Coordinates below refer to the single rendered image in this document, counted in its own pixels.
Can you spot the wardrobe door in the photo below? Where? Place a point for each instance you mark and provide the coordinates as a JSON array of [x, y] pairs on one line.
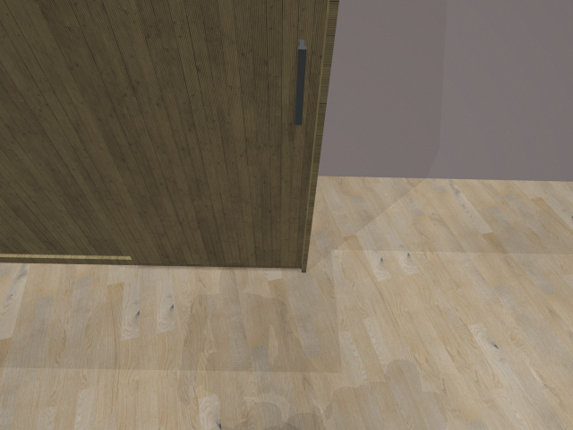
[[46, 206], [180, 117]]

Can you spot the handle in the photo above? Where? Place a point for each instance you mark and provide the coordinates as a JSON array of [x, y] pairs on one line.
[[299, 99]]

